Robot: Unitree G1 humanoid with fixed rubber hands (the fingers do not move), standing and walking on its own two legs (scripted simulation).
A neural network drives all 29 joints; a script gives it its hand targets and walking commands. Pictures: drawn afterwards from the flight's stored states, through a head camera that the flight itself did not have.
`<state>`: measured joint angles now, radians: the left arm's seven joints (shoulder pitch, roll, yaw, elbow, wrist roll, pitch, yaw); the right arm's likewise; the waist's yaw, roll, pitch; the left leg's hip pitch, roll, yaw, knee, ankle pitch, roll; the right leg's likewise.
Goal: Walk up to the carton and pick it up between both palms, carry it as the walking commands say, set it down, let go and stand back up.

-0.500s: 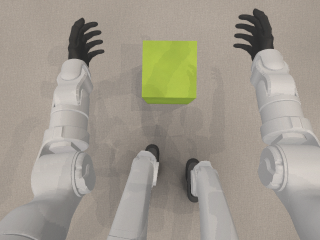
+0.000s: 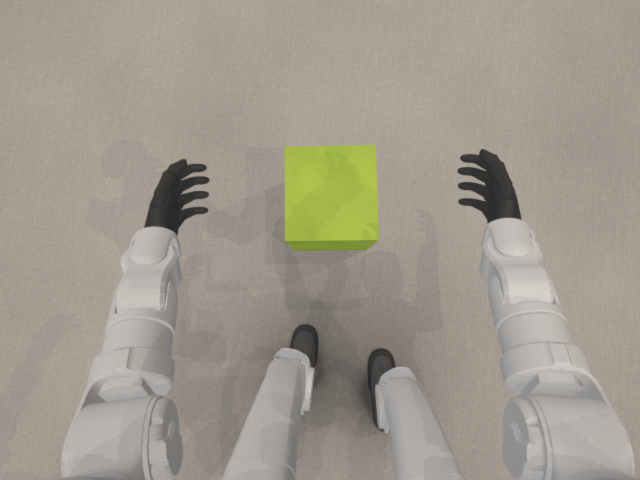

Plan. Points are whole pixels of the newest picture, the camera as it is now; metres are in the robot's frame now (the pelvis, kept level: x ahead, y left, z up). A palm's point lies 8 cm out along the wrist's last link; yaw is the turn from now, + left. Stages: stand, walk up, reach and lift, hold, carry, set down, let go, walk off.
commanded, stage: let go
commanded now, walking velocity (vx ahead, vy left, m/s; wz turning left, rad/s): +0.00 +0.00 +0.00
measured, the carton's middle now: (330, 203) +0.51 +0.05 -0.58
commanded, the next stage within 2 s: stand in 1.00 s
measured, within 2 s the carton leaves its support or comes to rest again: neither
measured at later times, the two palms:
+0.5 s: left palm (117, 396) +0.20 +0.23 -0.01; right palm (630, 391) +0.24 -0.24 -0.01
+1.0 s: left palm (99, 383) +0.21 +0.24 +0.00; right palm (628, 419) +0.22 -0.23 +0.00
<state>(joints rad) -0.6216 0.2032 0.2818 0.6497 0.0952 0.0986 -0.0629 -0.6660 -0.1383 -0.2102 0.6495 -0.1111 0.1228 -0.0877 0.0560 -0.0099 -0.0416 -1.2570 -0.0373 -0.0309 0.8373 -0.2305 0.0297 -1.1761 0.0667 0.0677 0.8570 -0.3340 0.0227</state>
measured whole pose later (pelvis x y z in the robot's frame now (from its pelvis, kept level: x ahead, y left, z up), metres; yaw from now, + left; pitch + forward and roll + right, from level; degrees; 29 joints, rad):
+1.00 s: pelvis +0.05 +0.00 +0.07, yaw +2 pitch -3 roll +0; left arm 0.22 0.23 0.05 0.39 0.02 0.16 -0.04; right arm 0.22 -0.20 -0.02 0.45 -0.02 0.09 0.05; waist 0.00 -0.03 0.10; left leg -0.16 -0.06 -0.04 0.46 -0.24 0.03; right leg -0.06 0.02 0.08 0.44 -0.32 0.00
